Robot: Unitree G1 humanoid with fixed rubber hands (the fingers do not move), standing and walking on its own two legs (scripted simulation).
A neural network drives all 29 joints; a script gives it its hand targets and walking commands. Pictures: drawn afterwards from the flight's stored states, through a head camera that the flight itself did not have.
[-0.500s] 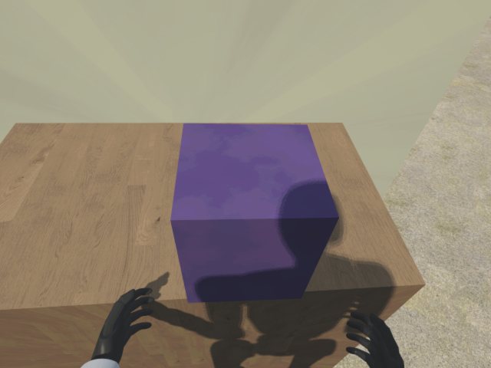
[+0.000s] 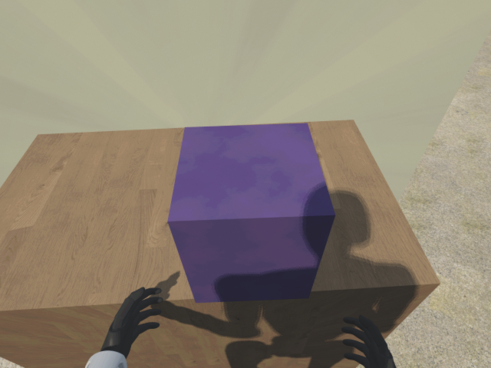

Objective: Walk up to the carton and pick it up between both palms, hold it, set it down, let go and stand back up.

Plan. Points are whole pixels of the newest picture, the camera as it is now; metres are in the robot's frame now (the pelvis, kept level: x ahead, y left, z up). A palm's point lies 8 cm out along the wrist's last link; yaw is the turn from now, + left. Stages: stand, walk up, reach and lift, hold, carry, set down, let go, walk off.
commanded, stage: let go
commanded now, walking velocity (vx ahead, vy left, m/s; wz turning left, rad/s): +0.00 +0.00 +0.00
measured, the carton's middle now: (249, 216) +0.38 +0.04 +0.05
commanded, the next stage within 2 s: stand in 0.42 s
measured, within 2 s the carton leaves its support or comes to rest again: neither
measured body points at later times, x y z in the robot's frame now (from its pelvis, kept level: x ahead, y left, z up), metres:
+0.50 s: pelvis -0.01 +0.00 +0.00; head +0.00 -0.01 +0.45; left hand +0.19 +0.23 -0.02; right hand +0.20 -0.19 -0.09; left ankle +0.05 +0.12 -0.75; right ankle -0.03 -0.11 -0.75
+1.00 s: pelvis +0.02 -0.01 -0.01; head +0.04 -0.03 +0.44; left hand +0.19 +0.22 -0.02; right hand +0.18 -0.26 -0.12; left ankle +0.05 +0.12 -0.75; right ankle -0.03 -0.11 -0.75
